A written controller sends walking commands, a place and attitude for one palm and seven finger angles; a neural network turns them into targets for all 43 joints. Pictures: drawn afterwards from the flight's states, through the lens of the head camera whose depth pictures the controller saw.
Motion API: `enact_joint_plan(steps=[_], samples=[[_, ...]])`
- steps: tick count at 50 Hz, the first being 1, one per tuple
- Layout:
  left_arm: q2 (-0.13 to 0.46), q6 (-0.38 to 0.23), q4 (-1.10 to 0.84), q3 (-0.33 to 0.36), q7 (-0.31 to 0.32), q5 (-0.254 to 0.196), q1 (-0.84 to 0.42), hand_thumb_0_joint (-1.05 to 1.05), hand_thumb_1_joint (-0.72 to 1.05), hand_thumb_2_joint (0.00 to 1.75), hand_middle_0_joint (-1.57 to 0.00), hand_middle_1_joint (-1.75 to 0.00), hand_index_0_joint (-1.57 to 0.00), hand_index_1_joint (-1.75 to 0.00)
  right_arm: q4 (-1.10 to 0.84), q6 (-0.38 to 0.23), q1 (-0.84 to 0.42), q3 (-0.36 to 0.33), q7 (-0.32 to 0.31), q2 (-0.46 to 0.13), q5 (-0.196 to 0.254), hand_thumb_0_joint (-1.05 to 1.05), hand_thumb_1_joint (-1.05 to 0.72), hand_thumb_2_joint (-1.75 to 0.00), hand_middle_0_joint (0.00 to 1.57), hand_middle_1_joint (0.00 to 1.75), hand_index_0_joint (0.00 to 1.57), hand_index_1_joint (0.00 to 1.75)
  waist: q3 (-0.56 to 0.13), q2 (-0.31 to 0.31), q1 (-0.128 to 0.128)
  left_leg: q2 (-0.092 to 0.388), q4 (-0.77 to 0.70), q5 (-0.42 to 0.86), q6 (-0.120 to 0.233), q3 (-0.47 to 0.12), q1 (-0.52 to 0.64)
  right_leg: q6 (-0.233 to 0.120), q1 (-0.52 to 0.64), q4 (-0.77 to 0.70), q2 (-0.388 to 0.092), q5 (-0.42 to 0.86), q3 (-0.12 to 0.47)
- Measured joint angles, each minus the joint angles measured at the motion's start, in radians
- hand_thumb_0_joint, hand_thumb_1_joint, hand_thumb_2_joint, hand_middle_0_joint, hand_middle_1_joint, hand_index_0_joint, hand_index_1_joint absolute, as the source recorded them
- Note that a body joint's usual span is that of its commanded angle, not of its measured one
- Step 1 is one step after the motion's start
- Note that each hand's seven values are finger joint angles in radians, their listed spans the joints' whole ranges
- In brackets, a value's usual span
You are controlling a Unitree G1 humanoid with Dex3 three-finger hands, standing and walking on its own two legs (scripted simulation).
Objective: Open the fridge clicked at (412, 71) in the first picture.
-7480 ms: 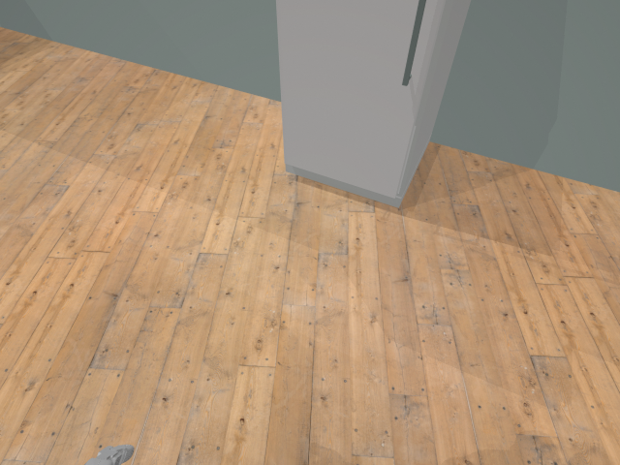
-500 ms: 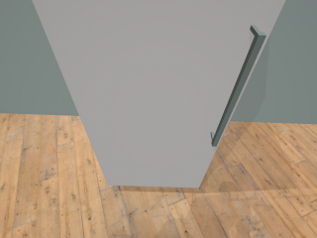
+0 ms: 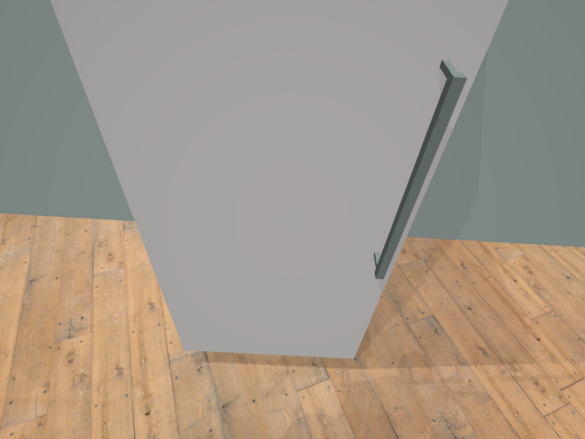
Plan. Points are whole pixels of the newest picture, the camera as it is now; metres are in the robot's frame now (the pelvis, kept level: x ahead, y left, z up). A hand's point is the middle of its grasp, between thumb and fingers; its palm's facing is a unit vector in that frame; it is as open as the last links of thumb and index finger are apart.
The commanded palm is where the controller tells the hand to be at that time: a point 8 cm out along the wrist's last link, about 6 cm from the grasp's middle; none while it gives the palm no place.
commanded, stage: come to a stop and stand still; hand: right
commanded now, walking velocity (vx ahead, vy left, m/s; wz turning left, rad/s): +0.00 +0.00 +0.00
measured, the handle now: (405, 193) +0.50 -0.16 +0.08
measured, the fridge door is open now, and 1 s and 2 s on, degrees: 0 0 0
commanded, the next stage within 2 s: look again from close up in 0.14 s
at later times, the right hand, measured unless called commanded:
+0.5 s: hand out of the picture +0.00 -0.16 -0.17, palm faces +0.03 +0.98 -0.17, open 7.3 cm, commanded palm none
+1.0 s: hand out of the picture +0.01 -0.16 -0.17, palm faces +0.04 +0.98 -0.18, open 7.3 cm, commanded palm none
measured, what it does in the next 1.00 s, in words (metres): stands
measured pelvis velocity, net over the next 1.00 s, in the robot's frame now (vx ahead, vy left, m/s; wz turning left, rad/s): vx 0.01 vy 0.01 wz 0.00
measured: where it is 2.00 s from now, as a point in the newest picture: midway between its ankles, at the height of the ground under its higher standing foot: outside the picture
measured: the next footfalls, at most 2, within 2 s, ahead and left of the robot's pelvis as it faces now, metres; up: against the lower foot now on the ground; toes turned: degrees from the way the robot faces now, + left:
none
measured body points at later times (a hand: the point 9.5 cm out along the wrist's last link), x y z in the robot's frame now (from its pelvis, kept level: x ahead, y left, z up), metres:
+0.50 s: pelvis +0.01 +0.00 +0.00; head +0.01 +0.01 +0.45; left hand +0.00 +0.22 -0.16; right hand +0.00 -0.21 -0.16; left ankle +0.05 +0.12 -0.74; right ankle -0.03 -0.10 -0.74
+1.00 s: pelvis +0.01 +0.01 +0.00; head +0.02 +0.01 +0.45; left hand +0.00 +0.22 -0.16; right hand +0.00 -0.21 -0.16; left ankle +0.05 +0.12 -0.74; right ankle -0.03 -0.10 -0.74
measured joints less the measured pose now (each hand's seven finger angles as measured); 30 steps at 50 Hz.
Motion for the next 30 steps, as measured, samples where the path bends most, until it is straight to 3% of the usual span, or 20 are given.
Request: enact_joint_plan(steps=[16,30], samples=[[0.024,0.001,0.039,0.007,0.006,-0.004,-0.04,0.01,0.91,0.9,-0.19,-0.29,-0.2,-0.3,0.026,0.005,-0.002,0.004,0.002,0.009,0.0,0.0,-0.91,-0.9,0.19,0.3,0.2,0.3,0.043,0.016,-0.004,-0.002,-0.022,0.002,-0.002,0.0,0.027,0.001,0.031,-0.031,0.0,0.006,0.0],[0.008,0.003,0.052,0.007,0.007,-0.005,-0.06,0.01,0.91,0.9,-0.19,-0.29,-0.2,-0.3,0.035,0.003,0.0,0.005,0.001,0.015,-0.001,0.0,-0.91,-0.9,0.2,0.3,0.2,0.3,0.053,0.022,-0.008,-0.013,-0.036,0.004,0.006,0.007,0.036,0.01,0.036,-0.038,-0.011,0.007,0.005]])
